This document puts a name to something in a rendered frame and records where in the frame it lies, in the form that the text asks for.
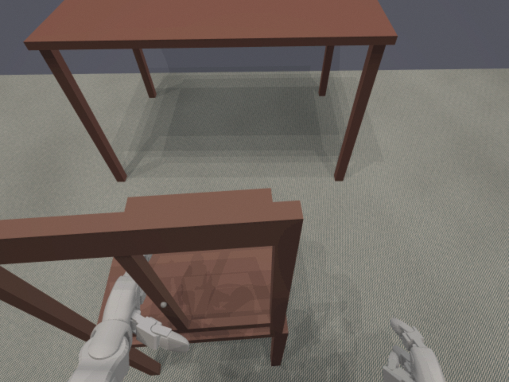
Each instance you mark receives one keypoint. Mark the robot right hand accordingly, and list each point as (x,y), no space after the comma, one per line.
(420,365)

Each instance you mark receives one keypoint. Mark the robot left forearm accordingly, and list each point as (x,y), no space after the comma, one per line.
(105,356)

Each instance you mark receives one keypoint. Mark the robot left hand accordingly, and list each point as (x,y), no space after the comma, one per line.
(125,297)

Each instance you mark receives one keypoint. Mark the table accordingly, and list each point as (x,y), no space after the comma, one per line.
(168,24)

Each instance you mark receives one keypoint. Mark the chair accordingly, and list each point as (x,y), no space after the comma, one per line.
(222,261)

